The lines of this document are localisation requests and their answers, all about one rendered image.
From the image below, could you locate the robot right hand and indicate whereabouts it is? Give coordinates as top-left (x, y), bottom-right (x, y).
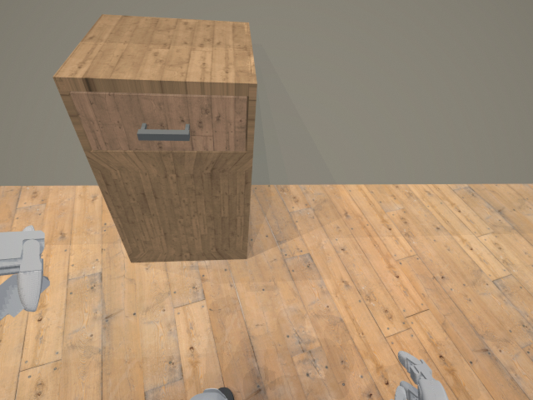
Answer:
top-left (391, 351), bottom-right (449, 400)

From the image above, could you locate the drawer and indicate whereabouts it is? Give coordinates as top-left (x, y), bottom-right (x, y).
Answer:
top-left (70, 91), bottom-right (247, 151)

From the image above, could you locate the left robot shin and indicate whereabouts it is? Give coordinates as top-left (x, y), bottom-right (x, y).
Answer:
top-left (203, 388), bottom-right (226, 398)

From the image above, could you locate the cabinet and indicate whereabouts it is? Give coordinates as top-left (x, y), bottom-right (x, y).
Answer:
top-left (53, 14), bottom-right (257, 263)

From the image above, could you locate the robot left hand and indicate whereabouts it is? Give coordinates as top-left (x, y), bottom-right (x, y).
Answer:
top-left (0, 225), bottom-right (50, 321)

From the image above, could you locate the handle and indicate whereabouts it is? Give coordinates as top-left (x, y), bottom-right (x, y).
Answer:
top-left (137, 123), bottom-right (190, 141)

